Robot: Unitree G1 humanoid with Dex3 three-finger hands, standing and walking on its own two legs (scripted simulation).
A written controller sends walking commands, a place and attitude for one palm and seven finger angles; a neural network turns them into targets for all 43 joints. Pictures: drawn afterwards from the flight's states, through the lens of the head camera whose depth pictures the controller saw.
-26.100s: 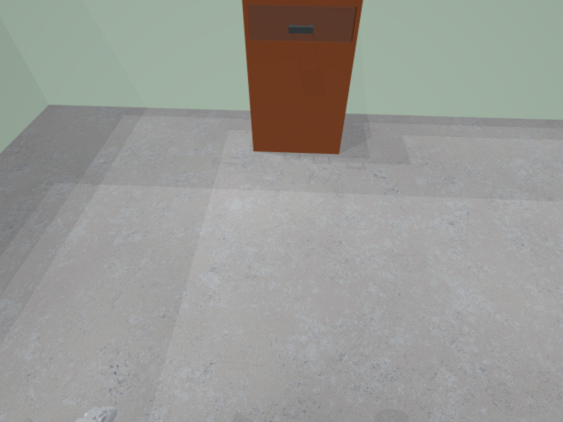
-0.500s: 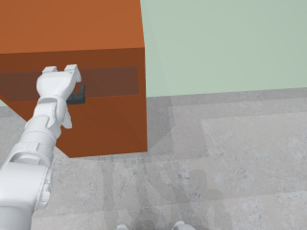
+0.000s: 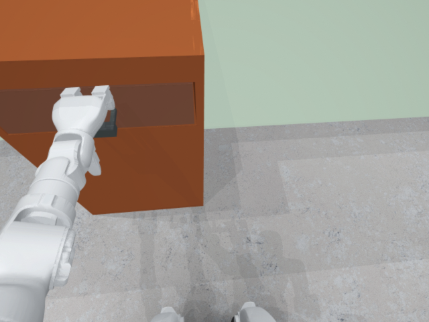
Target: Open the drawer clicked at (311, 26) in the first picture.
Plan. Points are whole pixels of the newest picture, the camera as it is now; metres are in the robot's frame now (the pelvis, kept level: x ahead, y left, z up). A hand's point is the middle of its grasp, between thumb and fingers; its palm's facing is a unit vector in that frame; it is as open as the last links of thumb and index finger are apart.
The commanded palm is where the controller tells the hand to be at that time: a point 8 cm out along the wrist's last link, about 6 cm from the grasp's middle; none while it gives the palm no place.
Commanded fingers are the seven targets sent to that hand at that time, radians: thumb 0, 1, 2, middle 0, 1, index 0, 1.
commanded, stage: lower the fingers behind the handle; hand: left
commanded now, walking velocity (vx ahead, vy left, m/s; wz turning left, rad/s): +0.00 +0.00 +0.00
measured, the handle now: (92, 122) +0.54 +0.25 -0.02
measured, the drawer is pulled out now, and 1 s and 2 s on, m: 0.00 0.00 0.00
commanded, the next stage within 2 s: lift the fingers back up to retry in 1.34 s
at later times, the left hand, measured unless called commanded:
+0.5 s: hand (95, 138) +0.49 +0.23 -0.01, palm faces -0.05 -0.03 -1.00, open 13.8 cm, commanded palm +0.47 +0.23 +0.03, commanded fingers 0.00 -0.50 0.30 -0.30 -1.20 -0.30 -1.20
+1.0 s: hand (96, 138) +0.49 +0.23 -0.01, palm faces -0.02 +0.00 -1.00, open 13.8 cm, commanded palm +0.47 +0.22 +0.01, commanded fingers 0.00 -0.50 0.30 -0.30 -1.20 -0.30 -1.20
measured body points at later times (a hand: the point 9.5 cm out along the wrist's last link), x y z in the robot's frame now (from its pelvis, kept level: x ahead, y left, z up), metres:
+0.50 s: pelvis +0.00 +0.00 -0.02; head +0.12 +0.01 +0.42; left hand +0.49 +0.23 +0.04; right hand -0.02 -0.27 -0.14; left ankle -0.01 +0.11 -0.69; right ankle -0.01 -0.13 -0.69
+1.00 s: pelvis -0.03 +0.00 -0.04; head +0.11 +0.01 +0.39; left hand +0.49 +0.22 +0.04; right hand -0.03 -0.28 -0.16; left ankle -0.01 +0.11 -0.69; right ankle -0.01 -0.13 -0.69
